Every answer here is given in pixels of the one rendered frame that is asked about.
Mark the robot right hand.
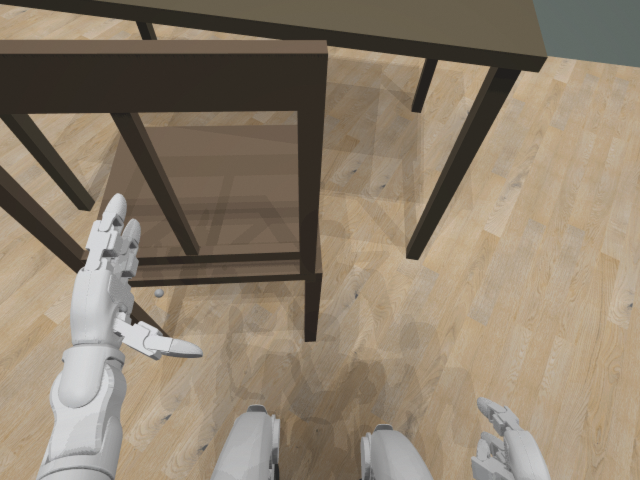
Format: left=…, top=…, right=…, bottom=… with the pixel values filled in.
left=471, top=397, right=551, bottom=480

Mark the chair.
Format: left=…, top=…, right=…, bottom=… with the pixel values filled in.
left=0, top=40, right=328, bottom=342

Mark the left robot forearm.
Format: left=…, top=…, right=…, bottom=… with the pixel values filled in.
left=36, top=343, right=127, bottom=480

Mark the table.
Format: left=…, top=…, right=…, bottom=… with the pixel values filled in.
left=0, top=0, right=548, bottom=260

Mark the robot left hand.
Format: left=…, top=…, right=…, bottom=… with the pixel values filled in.
left=70, top=193, right=203, bottom=361

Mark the right robot thigh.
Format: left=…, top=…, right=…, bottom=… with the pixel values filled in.
left=360, top=430, right=434, bottom=480

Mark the right robot shin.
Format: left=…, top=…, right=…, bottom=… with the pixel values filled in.
left=373, top=424, right=393, bottom=432

